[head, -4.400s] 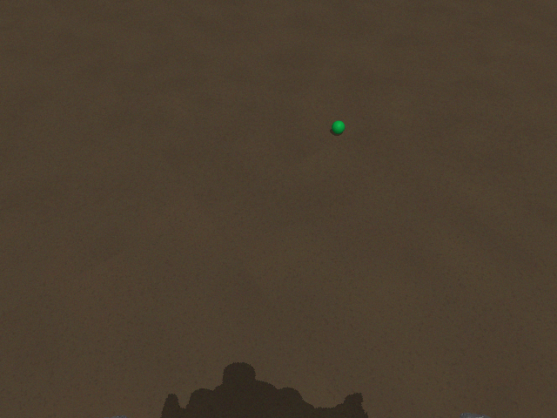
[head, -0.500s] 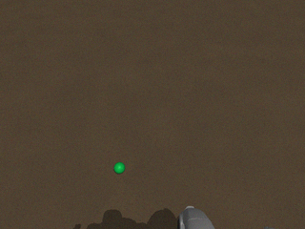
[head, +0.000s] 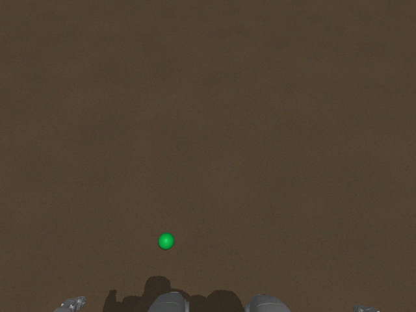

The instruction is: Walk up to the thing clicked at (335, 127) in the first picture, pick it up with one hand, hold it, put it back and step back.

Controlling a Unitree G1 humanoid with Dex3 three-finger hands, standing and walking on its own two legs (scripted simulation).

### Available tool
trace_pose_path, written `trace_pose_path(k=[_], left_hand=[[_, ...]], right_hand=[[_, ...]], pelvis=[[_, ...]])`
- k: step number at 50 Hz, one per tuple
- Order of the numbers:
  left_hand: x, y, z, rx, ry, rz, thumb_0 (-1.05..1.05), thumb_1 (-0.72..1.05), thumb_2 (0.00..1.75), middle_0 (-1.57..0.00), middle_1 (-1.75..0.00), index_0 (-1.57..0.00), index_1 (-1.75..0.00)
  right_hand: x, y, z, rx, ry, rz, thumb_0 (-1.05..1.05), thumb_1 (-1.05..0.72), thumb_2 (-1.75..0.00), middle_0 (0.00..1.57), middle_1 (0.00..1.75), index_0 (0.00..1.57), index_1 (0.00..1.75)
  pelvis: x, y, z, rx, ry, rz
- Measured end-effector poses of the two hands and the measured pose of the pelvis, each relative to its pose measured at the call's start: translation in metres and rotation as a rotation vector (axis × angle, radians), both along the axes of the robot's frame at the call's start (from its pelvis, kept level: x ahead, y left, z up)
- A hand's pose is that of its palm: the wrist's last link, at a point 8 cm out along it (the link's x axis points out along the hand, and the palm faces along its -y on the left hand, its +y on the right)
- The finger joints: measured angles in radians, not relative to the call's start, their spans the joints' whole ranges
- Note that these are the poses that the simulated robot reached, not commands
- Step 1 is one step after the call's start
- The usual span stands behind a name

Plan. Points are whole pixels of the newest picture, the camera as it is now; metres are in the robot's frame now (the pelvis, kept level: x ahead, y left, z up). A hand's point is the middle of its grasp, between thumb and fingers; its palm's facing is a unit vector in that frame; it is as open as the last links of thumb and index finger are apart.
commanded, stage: walk up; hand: left
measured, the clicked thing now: (166, 241) +0.46 +0.22 -0.71
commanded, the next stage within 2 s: stand in 1.10 s
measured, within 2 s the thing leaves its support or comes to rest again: neither
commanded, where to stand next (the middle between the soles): +0.08 -0.01 m, yaw -1 degrees
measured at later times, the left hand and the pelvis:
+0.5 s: hand out of the picture +0.09 +0.26 -0.13, palm faces +0.01 -0.94 -0.35, open 7.4 cm; pelvis +0.02 +0.00 +0.03, yaw +0 degrees
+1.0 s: hand out of the picture +0.11 +0.25 -0.13, palm faces -0.02 -0.94 -0.33, open 7.4 cm; pelvis +0.02 +0.01 +0.03, yaw +0 degrees
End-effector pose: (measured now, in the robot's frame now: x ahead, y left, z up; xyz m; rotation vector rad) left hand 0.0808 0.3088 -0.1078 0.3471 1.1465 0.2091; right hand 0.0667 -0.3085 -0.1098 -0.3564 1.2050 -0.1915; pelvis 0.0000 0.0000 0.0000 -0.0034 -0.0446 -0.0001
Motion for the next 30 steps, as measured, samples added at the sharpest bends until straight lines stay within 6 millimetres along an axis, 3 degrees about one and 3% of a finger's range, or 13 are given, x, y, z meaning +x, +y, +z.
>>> trace_pose_path(k=[6, 16, 22, 30], left_hand=[[0.001, -0.006, -0.004, -0.042, 0.04, 0.016, 0.01, 0.9, 0.9, -0.21, -0.3, -0.2, -0.3], [-0.002, -0.008, 0.009, -0.033, 0.079, 0.048, 0.01, 0.9, 0.9, -0.21, -0.3, -0.2, -0.3], [0.0, -0.007, 0.017, -0.025, 0.08, 0.054, 0.01, 0.9, 0.9, -0.2, -0.3, -0.2, -0.3], [0.008, -0.007, 0.019, -0.032, 0.076, 0.041, 0.01, 0.9, 0.9, -0.2, -0.3, -0.2, -0.3]], right_hand=[[0.03, 0.011, 0.01, 0.011, -0.023, 0.025, 0.01, -0.9, -0.9, 0.21, 0.3, 0.2, 0.3], [0.07, 0.016, 0.02, 0.038, -0.075, 0.038, 0.01, -0.9, -0.9, 0.21, 0.3, 0.2, 0.3], [0.071, 0.015, 0.022, 0.046, -0.066, 0.024, 0.01, -0.9, -0.9, 0.2, 0.3, 0.2, 0.3], [0.047, 0.013, 0.021, 0.044, -0.013, -0.011, 0.01, -0.9, -0.9, 0.2, 0.3, 0.2, 0.3]], pelvis=[[0.009, 0.001, 0.009, -0.006, 0.006, 0.003], [0.014, -0.001, 0.021, -0.003, 0.0, 0.003], [0.015, -0.001, 0.026, -0.002, -0.003, -0.001], [0.016, 0.001, 0.029, -0.001, -0.002, -0.008]])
